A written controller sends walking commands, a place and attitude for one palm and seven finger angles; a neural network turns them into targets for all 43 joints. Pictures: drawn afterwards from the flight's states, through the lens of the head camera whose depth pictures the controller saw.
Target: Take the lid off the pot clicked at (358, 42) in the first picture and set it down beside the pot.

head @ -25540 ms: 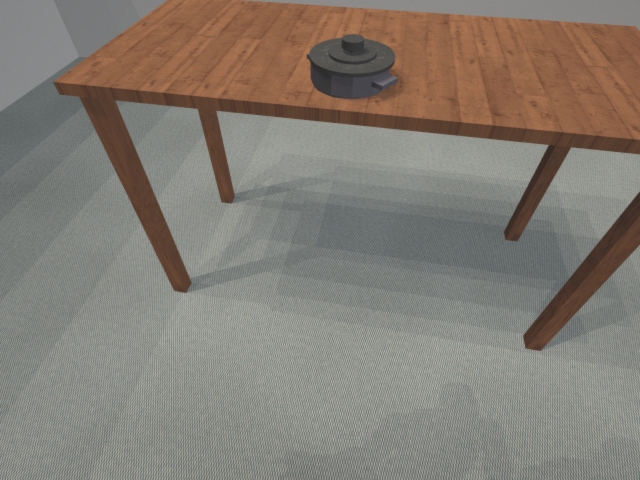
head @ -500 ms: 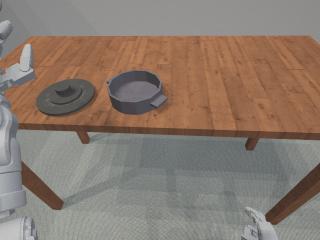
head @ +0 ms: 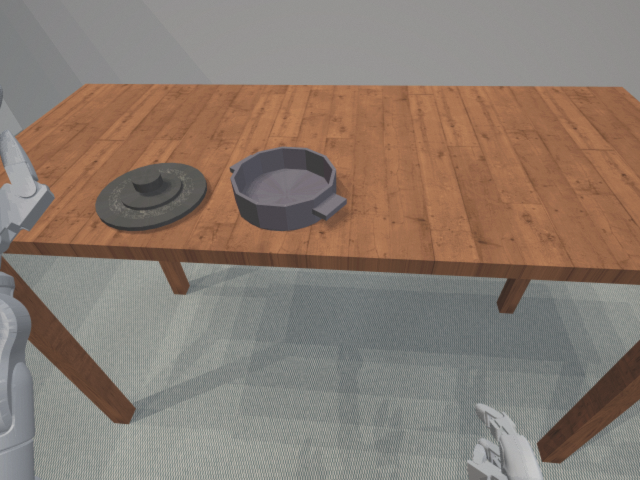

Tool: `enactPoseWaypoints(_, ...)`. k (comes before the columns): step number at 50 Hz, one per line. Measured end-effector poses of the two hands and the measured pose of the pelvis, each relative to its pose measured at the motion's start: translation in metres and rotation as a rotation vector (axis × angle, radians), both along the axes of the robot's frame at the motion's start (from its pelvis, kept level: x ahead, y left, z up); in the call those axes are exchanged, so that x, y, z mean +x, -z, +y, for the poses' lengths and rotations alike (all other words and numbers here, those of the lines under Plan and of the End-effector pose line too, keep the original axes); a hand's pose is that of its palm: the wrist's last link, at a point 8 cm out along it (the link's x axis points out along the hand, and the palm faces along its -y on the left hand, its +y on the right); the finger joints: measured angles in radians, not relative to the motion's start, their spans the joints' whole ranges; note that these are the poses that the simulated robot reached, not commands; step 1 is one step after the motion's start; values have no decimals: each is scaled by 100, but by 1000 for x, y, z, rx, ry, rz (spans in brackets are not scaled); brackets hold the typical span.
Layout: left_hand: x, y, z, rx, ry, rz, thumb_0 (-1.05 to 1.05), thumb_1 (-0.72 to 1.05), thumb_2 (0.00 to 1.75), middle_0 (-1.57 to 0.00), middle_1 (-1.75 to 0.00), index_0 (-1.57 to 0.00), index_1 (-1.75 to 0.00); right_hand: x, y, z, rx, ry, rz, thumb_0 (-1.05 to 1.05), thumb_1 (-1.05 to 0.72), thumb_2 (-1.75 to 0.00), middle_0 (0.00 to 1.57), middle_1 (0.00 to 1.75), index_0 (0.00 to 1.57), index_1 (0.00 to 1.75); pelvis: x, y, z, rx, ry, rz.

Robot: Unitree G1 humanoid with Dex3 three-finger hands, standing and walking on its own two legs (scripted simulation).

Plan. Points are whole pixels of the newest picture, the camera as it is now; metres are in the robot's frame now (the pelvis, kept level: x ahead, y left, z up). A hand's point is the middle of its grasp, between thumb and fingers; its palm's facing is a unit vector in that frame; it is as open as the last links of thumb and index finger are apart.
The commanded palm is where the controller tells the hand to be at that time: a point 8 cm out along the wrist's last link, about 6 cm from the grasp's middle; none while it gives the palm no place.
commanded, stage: draw the hand back to the body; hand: left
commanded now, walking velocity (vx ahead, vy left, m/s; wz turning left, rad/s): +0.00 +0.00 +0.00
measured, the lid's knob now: (147, 180) +0.52 +0.36 +0.11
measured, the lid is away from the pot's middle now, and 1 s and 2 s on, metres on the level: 0.23 0.23 0.23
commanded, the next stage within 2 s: step back with the hand held close in 0.52 s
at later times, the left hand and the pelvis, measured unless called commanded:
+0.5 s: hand out of the picture +0.16 +0.26 +0.28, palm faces +0.53 -0.81 -0.27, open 7.4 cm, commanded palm +0.11 +0.30 +0.29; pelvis -0.01 +0.02 +0.00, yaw +1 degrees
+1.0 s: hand out of the picture +0.17 +0.27 +0.26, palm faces +0.41 -0.76 -0.51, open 7.4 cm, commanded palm +0.09 +0.33 +0.29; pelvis -0.04 +0.05 -0.01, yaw +0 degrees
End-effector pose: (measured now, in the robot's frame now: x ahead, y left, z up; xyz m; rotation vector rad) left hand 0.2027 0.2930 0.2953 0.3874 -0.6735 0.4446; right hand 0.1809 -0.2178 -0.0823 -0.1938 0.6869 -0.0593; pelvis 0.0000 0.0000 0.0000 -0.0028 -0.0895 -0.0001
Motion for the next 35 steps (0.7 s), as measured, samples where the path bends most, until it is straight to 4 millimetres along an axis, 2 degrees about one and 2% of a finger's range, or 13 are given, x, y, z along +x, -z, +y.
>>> enactPoseWaypoints(10, -34, 9, 2, 29, 5, 5, 1, 89, 90, -21, -30, -20, -31, -4, -5, 10, -10, -5, -27, 2, -90, -90, 20, 30, 20, 30, -6, 0, 9, -5, 1, -14)
enactPoseWaypoints(21, -75, 10, 3, 91, -8, 6, 1, 89, 90, -21, -30, -21, -31, -2, -10, 30, -3, -39, -60, 2, -90, -90, 20, 30, 20, 30, -10, 0, 19, -11, -7, -24)
enactPoseWaypoints(32, -84, 9, 11, 77, -22, -19, 1, 89, 90, -21, -30, -21, -31, -3, -11, 46, 0, -68, -68, 2, -90, -90, 20, 30, 20, 30, -16, 0, 26, -14, -13, -32)
enactPoseWaypoints(35, -84, 0, 14, 149, -47, -51, 1, 89, 90, -21, -30, -21, -31, -5, -12, 46, -2, -66, -59, 2, -90, -90, 20, 30, 20, 30, -18, 1, 27, -25, -17, -4)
